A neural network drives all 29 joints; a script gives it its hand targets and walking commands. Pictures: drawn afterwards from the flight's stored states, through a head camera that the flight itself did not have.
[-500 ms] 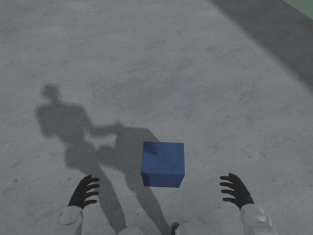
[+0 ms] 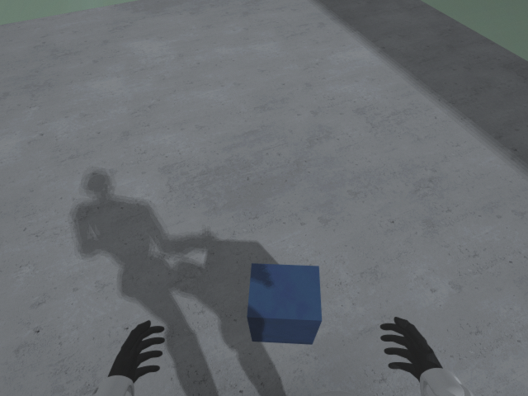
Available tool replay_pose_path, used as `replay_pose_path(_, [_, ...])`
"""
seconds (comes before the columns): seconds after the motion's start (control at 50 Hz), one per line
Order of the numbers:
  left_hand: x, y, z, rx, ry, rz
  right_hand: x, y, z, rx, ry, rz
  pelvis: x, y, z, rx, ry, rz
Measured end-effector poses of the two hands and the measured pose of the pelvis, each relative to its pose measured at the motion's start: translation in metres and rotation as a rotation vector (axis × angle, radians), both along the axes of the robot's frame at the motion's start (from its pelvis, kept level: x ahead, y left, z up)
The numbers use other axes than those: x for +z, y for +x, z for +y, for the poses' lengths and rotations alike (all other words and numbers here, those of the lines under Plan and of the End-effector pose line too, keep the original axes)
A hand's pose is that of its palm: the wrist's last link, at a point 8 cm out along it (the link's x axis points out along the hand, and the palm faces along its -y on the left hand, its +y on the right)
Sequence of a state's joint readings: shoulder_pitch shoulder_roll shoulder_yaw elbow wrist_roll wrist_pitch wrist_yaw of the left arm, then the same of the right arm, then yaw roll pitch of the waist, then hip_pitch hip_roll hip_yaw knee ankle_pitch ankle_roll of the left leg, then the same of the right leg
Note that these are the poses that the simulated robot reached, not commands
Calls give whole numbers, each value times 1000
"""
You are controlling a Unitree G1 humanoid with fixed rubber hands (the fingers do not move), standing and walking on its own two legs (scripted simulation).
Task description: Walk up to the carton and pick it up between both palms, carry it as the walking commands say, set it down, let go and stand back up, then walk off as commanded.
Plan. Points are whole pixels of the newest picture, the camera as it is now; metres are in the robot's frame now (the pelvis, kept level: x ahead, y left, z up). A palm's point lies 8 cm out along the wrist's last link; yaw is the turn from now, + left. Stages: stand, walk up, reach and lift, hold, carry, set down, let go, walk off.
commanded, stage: let go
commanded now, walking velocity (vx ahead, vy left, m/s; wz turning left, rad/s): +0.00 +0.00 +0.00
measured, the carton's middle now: (283, 306) +0.44 -0.04 -0.62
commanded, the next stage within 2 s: stand in 0.08 s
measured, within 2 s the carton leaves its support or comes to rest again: neither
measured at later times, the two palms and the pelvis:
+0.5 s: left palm out of the picture +0.11 +0.26 -0.09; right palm out of the picture +0.11 -0.29 -0.09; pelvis +0.02 -0.01 +0.00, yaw +0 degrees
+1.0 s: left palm out of the picture -0.02 +0.26 -0.11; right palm out of the picture -0.06 -0.31 -0.12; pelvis -0.06 -0.03 +0.00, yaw +0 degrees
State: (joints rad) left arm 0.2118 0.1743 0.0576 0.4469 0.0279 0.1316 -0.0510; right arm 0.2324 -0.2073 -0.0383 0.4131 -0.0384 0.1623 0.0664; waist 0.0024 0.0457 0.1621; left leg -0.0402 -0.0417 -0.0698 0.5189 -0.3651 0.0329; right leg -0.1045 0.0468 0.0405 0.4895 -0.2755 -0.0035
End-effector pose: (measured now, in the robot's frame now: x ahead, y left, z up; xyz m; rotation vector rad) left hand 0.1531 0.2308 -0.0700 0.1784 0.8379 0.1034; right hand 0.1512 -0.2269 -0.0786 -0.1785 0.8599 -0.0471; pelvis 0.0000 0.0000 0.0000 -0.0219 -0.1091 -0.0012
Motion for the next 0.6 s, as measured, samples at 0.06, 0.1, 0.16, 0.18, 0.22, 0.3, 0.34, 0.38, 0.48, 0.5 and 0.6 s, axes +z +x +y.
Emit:
replay_pose_path(0.06, [-2,2,-2,15,1,2,-1,2,0,2,-5,23,0,3,-3,-5,3,16])
replay_pose_path(0.1, [-5,1,-3,26,1,8,-3,3,0,3,-11,33,1,6,-5,-6,4,31])
replay_pose_path(0.16, [-14,-4,0,11,23,47,-9,4,-9,-24,-32,38,0,12,-6,-4,5,78])
replay_pose_path(0.18, [-16,-7,2,12,34,61,-11,4,-14,-37,-40,34,-1,14,-6,-2,5,84])
replay_pose_path(0.22, [-19,-12,8,20,54,79,-13,3,-24,-58,-63,19,-2,19,-7,0,6,90])
replay_pose_path(0.3, [-20,-21,21,55,82,62,-13,-2,-46,-90,-108,-9,-3,27,-8,6,9,94])
replay_pose_path(0.34, [-19,-25,26,76,89,43,-12,-6,-54,-99,-127,-23,-4,30,-9,9,9,89])
replay_pose_path(0.38, [-18,-29,30,87,100,31,-11,-11,-60,-112,-135,-36,-4,30,-10,11,11,82])
replay_pose_path(0.48, [-17,-44,34,97,119,21,-11,-31,-68,-139,-140,-56,-2,21,-13,6,17,62])
replay_pose_path(0.5, [-16,-47,33,94,120,21,-12,-36,-68,-141,-138,-57,-2,18,-13,3,19,60])
replay_pose_path(0.6, [-16,-69,29,76,128,36,-19,-72,-69,-135,-129,-1,1,-2,-17,-1,22,50])
